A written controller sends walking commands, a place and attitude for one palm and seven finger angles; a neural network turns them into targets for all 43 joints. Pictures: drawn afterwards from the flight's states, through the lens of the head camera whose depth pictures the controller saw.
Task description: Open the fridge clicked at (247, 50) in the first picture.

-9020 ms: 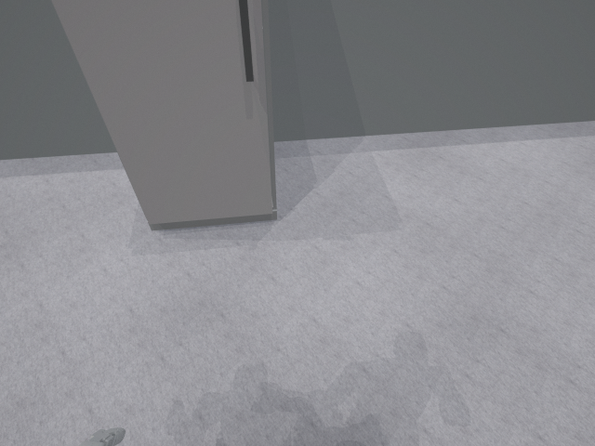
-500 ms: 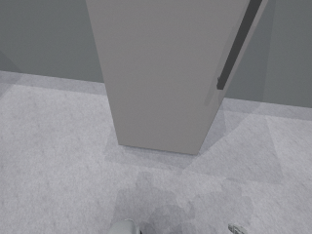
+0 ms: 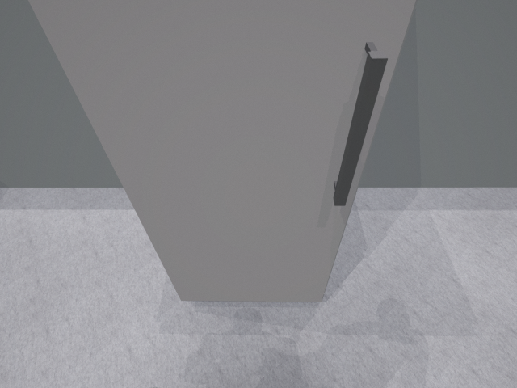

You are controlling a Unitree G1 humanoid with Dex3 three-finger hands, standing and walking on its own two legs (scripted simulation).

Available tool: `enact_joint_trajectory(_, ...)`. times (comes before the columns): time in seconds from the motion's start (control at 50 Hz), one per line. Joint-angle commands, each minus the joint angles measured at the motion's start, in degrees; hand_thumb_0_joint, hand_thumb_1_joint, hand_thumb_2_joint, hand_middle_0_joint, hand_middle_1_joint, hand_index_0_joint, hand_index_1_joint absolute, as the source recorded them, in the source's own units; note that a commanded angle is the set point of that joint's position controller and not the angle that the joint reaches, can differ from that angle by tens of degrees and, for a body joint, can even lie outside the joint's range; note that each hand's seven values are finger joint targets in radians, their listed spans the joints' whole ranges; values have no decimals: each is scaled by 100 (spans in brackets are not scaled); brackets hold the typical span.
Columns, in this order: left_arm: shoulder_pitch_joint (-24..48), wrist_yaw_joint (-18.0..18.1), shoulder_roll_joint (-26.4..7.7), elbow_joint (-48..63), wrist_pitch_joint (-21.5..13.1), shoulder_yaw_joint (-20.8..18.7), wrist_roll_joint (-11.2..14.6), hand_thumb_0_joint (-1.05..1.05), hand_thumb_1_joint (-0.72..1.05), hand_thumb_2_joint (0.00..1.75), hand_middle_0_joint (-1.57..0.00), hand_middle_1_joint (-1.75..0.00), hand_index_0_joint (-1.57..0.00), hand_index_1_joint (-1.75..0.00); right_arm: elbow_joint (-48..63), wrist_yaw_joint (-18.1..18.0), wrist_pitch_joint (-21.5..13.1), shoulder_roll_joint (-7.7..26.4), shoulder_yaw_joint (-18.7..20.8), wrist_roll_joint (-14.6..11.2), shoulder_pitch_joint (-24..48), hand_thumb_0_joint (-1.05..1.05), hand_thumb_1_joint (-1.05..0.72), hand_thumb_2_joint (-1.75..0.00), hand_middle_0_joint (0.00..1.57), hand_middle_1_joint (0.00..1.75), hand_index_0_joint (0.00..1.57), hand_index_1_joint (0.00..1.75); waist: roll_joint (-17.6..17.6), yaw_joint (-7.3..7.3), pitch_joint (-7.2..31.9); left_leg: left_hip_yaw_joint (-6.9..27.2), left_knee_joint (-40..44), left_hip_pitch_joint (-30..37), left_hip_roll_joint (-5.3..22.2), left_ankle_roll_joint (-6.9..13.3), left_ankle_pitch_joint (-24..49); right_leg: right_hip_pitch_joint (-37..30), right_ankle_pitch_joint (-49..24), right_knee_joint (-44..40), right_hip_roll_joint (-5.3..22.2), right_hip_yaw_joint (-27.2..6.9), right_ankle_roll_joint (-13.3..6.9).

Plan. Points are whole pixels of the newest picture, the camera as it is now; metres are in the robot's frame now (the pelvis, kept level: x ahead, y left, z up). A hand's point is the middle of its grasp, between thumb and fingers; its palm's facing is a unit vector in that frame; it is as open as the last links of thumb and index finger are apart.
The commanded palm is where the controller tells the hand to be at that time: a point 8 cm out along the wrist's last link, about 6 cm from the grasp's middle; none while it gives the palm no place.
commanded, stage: come to a stop and stand still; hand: right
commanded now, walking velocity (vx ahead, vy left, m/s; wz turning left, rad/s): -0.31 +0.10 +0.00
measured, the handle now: (352, 136) +0.50 -0.16 +0.12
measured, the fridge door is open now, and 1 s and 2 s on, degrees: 0 0 0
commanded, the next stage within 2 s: look again from close up in 1.38 s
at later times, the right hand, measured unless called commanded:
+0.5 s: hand out of the picture +0.04 -0.15 -0.16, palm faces +0.09 +0.97 -0.23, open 7.4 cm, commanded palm none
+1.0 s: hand out of the picture -0.06 -0.15 -0.17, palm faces +0.04 +0.98 -0.17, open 7.4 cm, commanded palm none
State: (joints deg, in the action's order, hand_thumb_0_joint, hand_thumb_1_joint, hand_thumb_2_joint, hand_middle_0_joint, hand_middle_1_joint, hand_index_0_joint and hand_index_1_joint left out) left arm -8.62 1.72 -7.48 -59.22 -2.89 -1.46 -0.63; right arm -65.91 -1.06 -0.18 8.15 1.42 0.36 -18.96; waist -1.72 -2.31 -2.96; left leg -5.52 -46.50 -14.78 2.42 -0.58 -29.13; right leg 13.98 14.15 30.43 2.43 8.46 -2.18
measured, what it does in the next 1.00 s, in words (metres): steps on the spot: left foot, then right foot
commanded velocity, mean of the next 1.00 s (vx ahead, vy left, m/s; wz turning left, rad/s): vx -0.03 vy -0.04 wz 0.00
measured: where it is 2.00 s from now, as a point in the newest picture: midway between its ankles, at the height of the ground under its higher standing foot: outside the picture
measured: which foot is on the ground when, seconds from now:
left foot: up 0.00-0.18, down 0.20-1.00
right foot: down 0.00-0.22, up 0.24-0.56, down 0.58-1.00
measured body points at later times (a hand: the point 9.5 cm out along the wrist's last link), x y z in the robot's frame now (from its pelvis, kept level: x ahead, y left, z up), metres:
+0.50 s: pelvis -0.02 +0.04 +0.00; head +0.01 +0.05 +0.45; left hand +0.05 +0.28 -0.16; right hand +0.04 -0.20 -0.14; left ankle +0.04 +0.15 -0.73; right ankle -0.06 -0.09 -0.70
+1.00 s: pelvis -0.05 +0.02 +0.01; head -0.04 +0.02 +0.46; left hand -0.05 +0.23 -0.16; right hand -0.06 -0.20 -0.15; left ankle -0.01 +0.14 -0.73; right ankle -0.06 -0.10 -0.73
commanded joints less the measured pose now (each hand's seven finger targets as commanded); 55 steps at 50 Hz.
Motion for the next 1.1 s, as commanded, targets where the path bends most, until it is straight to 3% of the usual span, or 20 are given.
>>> enact_joint_trajectory(0.0,-268,102,-893,-1,115,-125,-4,0,90,90,-20,-30,-20,-30,259,-90,9,297,40,20,-315,0,-90,-90,20,30,20,30,771,147,434,265,667,-245,306,-162,596,-863,-4417,-963,1495,-996,-628)
enact_joint_trajectory(0.12,-19,74,-1078,163,321,-348,-27,0,90,90,-20,-30,-20,-30,533,-94,156,471,180,110,-369,0,-90,-90,20,30,20,30,963,78,322,107,909,-25,184,-92,1318,-314,-3202,-657,1402,-904,-522)
enact_joint_trajectory(0.16,71,34,-946,245,367,-355,-17,0,90,90,-20,-30,-20,-30,592,-107,94,612,203,134,-436,0,-90,-90,20,30,20,30,550,5,340,359,1622,292,346,-20,2714,-5,-2109,-197,992,-720,-211)
enact_joint_trajectory(0.2,-132,-51,-504,309,450,-301,36,0,90,90,-20,-30,-20,-30,750,-101,32,1102,239,151,-110,0,-90,-90,20,30,20,30,-705,169,280,1649,2483,49,1547,601,3664,331,430,775,-19,-174,296)
enact_joint_trajectory(0.22,-52,-54,-452,347,538,-282,19,0,90,90,-20,-30,-20,-30,799,-97,0,1264,276,134,-55,0,-90,-90,20,30,20,30,-1182,33,306,2050,2908,-183,1908,1015,3703,401,1627,1473,-126,-418,325)
enact_joint_trajectory(0.24,32,-52,-528,359,575,-296,8,0,90,90,-20,-30,-20,-30,827,-107,5,1182,254,133,47,0,-90,-90,20,30,20,30,-1021,-3,190,2084,3012,-348,1954,1189,3487,487,1822,2014,-76,-724,286)
enact_joint_trajectory(0.3,-223,-76,-587,236,542,-271,7,0,90,90,-20,-30,-20,-30,921,-140,-7,1153,274,142,373,0,-90,-90,20,30,20,30,-663,101,337,1605,2652,243,1692,1163,4121,847,1475,2599,-94,-868,341)
enact_joint_trajectory(0.42,-189,-103,-602,347,472,-205,16,0,90,90,-20,-30,-20,-30,903,-155,6,1325,371,158,222,0,-90,-90,20,30,20,30,-854,-126,597,1572,2602,936,1677,1151,4069,756,1438,1401,-139,-731,442)
enact_joint_trajectory(0.5,-918,-87,-521,91,385,-145,20,0,90,90,-20,-30,-20,-30,928,-138,61,1262,349,91,646,0,-90,-90,20,30,20,30,-832,213,653,1220,2457,133,1281,669,2628,-600,189,-542,-185,-480,382)
enact_joint_trajectory(0.52,-1046,-80,-619,12,344,-144,14,0,90,90,-20,-30,-20,-30,957,-125,94,1094,299,52,729,0,-90,-90,20,30,20,30,-354,266,533,1019,2286,-341,973,430,1817,-987,-27,-934,1,-671,310)
enact_joint_trajectory(0.54,-1005,-73,-856,57,316,-170,-37,0,90,90,-20,-30,-20,-30,1026,-100,137,846,244,25,753,0,-90,-90,20,30,20,30,497,235,319,646,1960,-635,477,151,1136,-714,71,-1334,634,-1460,78)
enact_joint_trajectory(0.56,-767,-60,-1123,213,315,-202,-47,0,90,90,-20,-30,-20,-30,1090,-60,153,648,202,36,741,0,-90,-90,20,30,20,30,1029,132,102,246,1641,-378,213,-62,1041,39,390,-1737,1248,-1962,-213)
enact_joint_trajectory(0.58,-426,-49,-1114,227,302,-183,-57,0,90,90,-20,-30,-20,-30,1026,-68,192,608,176,82,840,0,-90,-90,20,30,20,30,1406,122,-147,161,1301,-55,147,-138,963,708,929,-2142,1310,-2151,-349)
enact_joint_trajectory(0.68,-259,22,-911,106,249,-108,-17,0,90,90,-20,-30,-20,-30,620,-18,149,538,68,93,355,0,-90,-90,20,30,20,30,866,-52,-273,367,1522,175,175,-80,1523,375,-15,-1649,823,-1344,-258)
enact_joint_trajectory(0.74,-676,3,-715,-68,196,-69,41,0,90,90,-20,-30,-20,-30,447,-67,33,697,6,63,213,0,-90,-90,20,30,20,30,542,121,-43,705,2457,453,450,2,2361,-59,-436,-1228,440,-1105,10)
enact_joint_trajectory(0.78,-796,1,-681,-177,224,-48,35,0,90,90,-20,-30,-20,-30,383,-74,-25,702,1,43,291,0,-90,-90,20,30,20,30,-229,201,96,846,2515,304,488,80,2433,-372,-495,-1065,391,-954,137)
enact_joint_trajectory(1.02,-1115,1,-503,-479,191,22,23,0,90,90,-20,-30,-20,-30,176,-110,-38,493,-38,32,7,0,-90,-90,20,30,20,30,217,193,-241,822,2771,144,386,65,1597,-106,334,-1444,378,-984,132)
enact_joint_trajectory(1.04,-549,-68,-779,-77,110,38,36,0,90,90,-20,-30,-20,-30,31,-324,-160,624,-118,94,-438,0,-90,-90,20,30,20,30,240,-8,-297,803,2356,194,574,153,2722,206,-328,-367,491,-655,256)
enact_joint_trajectory(1.06,-667,-91,-646,100,75,90,20,0,90,90,-20,-30,-20,-30,116,-266,-282,812,-111,95,-309,0,-90,-90,20,30,20,30,343,214,-59,914,2282,257,746,269,3690,74,-423,-436,199,-723,310)
enact_joint_trajectory(1.08,-1233,-74,-475,46,36,65,-15,0,90,90,-20,-30,-20,-30,279,-236,-300,809,-76,64,-248,0,-90,-90,20,30,20,30,338,352,761,958,1991,612,739,332,3394,-202,-215,-497,162,-812,245)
